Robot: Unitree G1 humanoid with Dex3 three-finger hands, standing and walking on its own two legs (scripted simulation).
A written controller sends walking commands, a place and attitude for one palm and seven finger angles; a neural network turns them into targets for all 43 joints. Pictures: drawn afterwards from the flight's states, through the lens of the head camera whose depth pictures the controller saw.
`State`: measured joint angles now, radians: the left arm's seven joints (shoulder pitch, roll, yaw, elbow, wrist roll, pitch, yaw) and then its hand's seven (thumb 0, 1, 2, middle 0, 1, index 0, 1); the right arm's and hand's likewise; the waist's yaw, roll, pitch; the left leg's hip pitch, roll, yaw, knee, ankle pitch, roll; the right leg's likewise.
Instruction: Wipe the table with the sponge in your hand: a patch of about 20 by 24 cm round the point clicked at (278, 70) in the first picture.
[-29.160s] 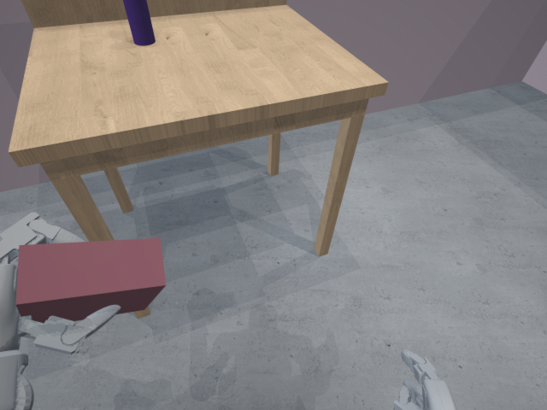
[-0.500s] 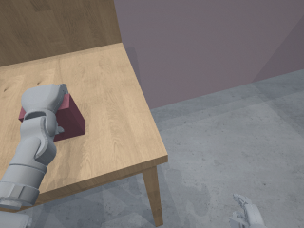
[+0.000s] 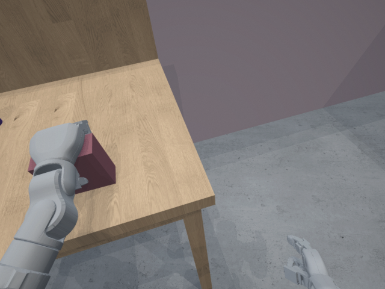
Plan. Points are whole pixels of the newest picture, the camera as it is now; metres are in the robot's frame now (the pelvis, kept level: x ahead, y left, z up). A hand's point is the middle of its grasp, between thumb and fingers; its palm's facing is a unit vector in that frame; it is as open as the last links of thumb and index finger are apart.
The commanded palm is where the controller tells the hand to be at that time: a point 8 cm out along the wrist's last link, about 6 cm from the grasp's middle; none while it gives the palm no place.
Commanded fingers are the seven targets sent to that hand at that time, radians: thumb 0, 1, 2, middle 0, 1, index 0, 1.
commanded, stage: wipe back along the middle lane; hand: left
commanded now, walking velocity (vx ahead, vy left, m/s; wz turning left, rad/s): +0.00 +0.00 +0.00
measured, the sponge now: (82, 173) +0.30 +0.29 +0.10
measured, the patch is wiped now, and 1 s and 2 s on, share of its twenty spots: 0.65 0.65 0.70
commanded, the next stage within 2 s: slide across to the third lane in 0.30 s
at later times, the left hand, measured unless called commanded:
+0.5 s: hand (72, 177) +0.26 +0.27 +0.15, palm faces +0.17 -0.03 -0.99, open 9.7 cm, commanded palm +0.22 +0.25 +0.17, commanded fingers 0.00 0.10 1.30 -1.20 -1.60 -1.20 -1.60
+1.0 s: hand (95, 172) +0.27 +0.22 +0.15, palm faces +0.14 -0.05 -0.99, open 9.7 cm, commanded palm +0.23 +0.21 +0.20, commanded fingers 0.00 0.10 1.30 -1.20 -1.60 -1.20 -1.60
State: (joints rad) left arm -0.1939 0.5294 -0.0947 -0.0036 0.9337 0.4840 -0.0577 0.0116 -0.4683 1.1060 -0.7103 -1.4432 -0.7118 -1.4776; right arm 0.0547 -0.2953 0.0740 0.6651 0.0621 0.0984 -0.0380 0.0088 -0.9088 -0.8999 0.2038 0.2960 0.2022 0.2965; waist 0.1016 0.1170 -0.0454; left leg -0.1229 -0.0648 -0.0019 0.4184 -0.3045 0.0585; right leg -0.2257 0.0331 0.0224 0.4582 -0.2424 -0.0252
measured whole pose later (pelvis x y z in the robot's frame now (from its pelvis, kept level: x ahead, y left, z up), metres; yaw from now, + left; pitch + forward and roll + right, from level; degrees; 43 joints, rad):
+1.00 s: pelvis -0.02 -0.02 +0.00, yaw +0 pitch -2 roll +1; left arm -0.16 0.45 -0.23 -0.16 0.95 0.59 -0.09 0.00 -0.49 1.09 -0.74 -1.41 -0.76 -1.40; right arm 0.00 -0.28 0.09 0.68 0.05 0.11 -0.03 0.01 -0.91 -0.90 0.20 0.30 0.20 0.30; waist 0.13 0.13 -0.03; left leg -0.08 -0.06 -0.01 0.41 -0.28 0.04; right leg -0.19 0.04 0.01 0.47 -0.23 -0.05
